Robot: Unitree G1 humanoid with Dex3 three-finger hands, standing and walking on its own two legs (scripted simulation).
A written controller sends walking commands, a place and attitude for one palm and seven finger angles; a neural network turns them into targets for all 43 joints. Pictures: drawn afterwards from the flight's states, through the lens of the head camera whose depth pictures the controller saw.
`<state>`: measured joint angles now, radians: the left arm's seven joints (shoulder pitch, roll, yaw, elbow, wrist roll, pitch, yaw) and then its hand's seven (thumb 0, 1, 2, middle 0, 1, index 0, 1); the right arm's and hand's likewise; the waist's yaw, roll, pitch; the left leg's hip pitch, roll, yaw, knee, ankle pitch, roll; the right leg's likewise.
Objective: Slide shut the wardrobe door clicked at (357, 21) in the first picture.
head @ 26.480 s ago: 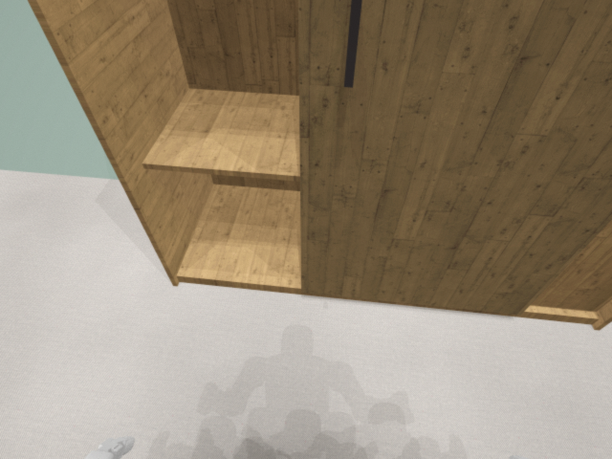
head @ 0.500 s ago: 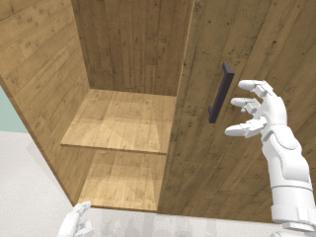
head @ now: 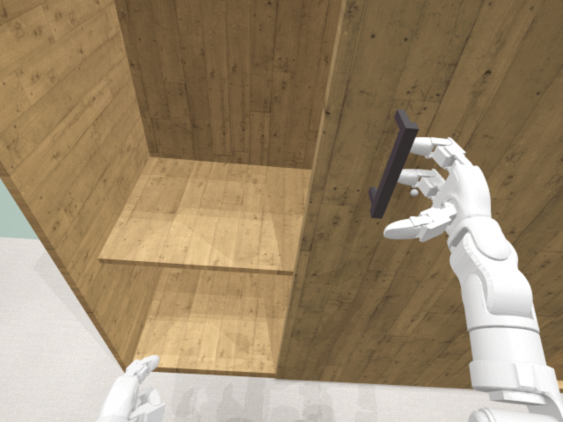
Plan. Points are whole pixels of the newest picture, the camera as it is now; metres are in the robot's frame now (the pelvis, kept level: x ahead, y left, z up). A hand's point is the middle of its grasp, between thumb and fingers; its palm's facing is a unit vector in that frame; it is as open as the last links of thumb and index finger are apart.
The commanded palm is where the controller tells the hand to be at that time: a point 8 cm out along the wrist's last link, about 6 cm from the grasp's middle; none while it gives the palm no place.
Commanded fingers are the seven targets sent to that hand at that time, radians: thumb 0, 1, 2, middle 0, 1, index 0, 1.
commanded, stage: feel for the door with the fingertips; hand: right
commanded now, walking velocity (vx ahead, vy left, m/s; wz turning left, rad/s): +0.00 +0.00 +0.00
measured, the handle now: (388, 166) +0.42 -0.11 +0.20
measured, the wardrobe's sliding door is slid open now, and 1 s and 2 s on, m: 0.48 0.48 0.48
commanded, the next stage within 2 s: slide the fingers in behind the handle in 0.22 s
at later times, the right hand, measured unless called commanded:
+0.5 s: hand (410, 189) +0.38 -0.13 +0.20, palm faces -0.01 +1.00 -0.02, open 13.6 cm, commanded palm +0.36 -0.18 +0.20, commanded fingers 0.00 0.50 -0.30 0.30 1.20 0.30 1.20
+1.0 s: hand (397, 191) +0.37 -0.11 +0.20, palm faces -0.03 +1.00 -0.01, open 14.0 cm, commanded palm +0.35 -0.17 +0.20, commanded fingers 0.00 0.50 -0.30 0.30 1.20 0.30 1.20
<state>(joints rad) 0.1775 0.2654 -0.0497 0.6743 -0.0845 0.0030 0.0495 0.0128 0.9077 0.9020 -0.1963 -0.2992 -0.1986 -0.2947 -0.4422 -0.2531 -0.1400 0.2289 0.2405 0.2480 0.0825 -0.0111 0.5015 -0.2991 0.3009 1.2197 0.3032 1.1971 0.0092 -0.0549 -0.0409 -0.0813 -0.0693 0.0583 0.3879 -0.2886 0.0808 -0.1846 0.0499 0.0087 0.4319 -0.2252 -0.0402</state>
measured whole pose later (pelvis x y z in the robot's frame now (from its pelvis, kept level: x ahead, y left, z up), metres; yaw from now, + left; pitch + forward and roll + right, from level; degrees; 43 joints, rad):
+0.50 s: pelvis -0.01 +0.00 +0.00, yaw +0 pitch -1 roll +0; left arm 0.18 0.26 -0.05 0.68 -0.08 0.03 0.05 0.01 0.91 0.90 -0.20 -0.30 -0.20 -0.29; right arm -0.51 -0.25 -0.13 0.31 0.23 0.25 0.05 -0.01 0.50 -0.30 0.38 1.25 0.36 1.24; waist 0.01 -0.05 -0.03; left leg -0.09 -0.07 0.06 0.39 -0.28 0.09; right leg -0.20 0.04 0.01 0.44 -0.21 -0.04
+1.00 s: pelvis +0.00 +0.00 +0.00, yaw +1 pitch -2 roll +0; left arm 0.17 0.25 -0.06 0.66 -0.07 0.02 0.04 0.01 0.91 0.90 -0.20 -0.30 -0.20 -0.29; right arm -0.42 -0.20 -0.10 0.18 0.22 0.26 -0.01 -0.01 0.50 -0.30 0.31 1.20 0.31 1.20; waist 0.02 -0.05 -0.04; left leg -0.07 -0.07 0.04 0.37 -0.27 0.08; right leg -0.16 0.04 -0.01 0.41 -0.22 -0.04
